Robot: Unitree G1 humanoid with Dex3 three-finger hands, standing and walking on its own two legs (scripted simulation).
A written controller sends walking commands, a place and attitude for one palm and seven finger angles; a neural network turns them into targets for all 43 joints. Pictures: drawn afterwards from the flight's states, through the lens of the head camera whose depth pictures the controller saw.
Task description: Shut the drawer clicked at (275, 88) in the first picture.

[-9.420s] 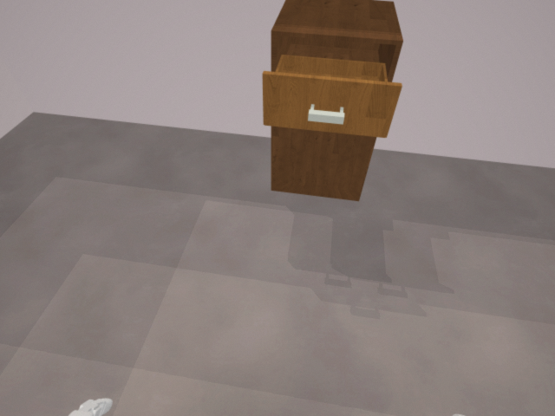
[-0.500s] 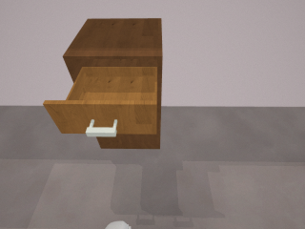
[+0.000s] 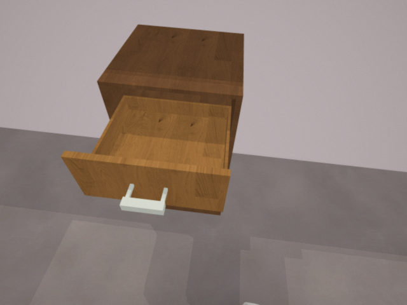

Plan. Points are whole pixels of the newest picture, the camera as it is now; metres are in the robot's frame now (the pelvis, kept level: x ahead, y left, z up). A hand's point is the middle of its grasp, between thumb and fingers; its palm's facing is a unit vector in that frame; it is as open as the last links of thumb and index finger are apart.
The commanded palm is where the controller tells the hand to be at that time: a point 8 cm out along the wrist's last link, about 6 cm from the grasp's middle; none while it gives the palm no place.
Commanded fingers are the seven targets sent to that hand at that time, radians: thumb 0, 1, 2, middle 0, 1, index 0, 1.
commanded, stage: come to a stop and stand still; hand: left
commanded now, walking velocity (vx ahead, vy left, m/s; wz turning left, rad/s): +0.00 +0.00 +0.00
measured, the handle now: (145, 197) +0.38 +0.18 -0.09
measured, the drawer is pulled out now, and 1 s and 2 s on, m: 0.30 0.30 0.30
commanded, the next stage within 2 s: look again from close up in 1.50 s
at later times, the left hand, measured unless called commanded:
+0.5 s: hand out of the picture +0.06 +0.17 -0.17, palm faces +0.08 -0.96 -0.26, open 7.3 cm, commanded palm none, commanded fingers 0.00 0.90 0.90 -0.20 -0.30 -0.20 -0.30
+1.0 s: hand out of the picture -0.03 +0.15 -0.18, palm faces -0.01 -0.97 -0.23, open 7.4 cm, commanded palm none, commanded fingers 0.00 0.90 0.90 -0.20 -0.30 -0.20 -0.30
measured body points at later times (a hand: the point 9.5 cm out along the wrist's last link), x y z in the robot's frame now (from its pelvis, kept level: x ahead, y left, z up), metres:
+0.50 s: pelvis +0.00 -0.02 -0.01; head +0.02 -0.04 +0.44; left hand +0.05 +0.22 -0.15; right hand +0.06 -0.27 -0.17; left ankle -0.03 +0.12 -0.70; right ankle +0.10 -0.14 -0.74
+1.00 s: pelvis -0.03 -0.02 -0.01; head +0.00 -0.05 +0.44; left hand -0.03 +0.20 -0.16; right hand -0.08 -0.22 -0.18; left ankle -0.03 +0.13 -0.74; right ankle -0.05 -0.11 -0.75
